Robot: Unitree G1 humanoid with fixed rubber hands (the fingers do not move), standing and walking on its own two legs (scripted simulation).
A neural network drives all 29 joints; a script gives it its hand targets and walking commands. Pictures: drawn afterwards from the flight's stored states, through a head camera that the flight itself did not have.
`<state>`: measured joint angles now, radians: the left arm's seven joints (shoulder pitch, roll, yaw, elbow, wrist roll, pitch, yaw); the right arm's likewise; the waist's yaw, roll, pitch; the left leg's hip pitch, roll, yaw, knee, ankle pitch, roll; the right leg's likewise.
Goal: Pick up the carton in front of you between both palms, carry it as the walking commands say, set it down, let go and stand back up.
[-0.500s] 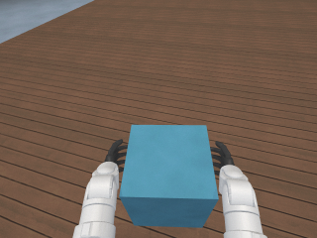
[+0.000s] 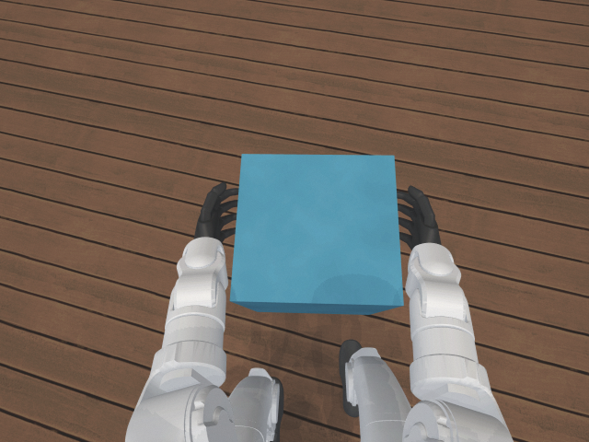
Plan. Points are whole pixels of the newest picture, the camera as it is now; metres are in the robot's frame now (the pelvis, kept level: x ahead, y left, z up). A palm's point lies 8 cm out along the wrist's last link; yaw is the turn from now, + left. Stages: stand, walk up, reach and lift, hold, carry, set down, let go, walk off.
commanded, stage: set down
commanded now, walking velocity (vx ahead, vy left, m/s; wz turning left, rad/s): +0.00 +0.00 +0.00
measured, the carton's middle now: (314, 246) +0.38 -0.01 -0.14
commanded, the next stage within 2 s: none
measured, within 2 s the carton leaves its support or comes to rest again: rests again in 2.00 s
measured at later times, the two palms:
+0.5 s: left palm (246, 231) +0.44 +0.11 -0.20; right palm (408, 240) +0.41 -0.19 -0.21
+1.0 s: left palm (271, 237) +0.47 +0.09 -0.36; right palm (402, 247) +0.44 -0.21 -0.37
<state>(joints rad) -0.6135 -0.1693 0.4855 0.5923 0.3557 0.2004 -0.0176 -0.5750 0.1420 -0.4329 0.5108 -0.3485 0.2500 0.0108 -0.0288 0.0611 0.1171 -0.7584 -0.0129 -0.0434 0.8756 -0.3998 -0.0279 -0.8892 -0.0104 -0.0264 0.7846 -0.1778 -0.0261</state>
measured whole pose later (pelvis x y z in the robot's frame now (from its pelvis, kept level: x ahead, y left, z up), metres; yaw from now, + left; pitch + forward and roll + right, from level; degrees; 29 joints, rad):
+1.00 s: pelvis -0.05 +0.01 -0.25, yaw +5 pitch +47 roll +4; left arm -1.16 0.00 0.40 0.74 0.13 0.25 0.14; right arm -1.11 -0.10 -0.46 0.65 -0.21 0.31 0.00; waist -0.10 0.10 -0.04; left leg -2.04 -0.10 0.00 1.85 -0.64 -0.04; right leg -2.21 -0.05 0.04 1.73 -0.35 -0.01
